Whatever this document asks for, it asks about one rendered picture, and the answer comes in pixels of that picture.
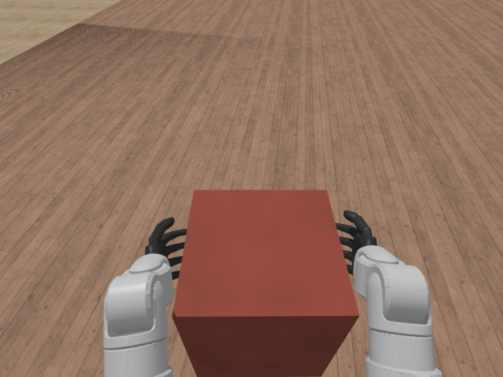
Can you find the carton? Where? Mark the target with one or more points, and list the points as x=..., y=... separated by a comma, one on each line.
x=263, y=288

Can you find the robot right forearm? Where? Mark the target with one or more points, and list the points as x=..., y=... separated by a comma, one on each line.
x=398, y=315

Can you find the robot right hand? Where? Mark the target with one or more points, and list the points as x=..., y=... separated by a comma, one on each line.
x=362, y=236

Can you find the robot left forearm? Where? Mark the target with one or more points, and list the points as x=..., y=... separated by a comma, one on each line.
x=135, y=320

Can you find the robot left hand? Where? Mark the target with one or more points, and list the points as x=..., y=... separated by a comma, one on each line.
x=159, y=239

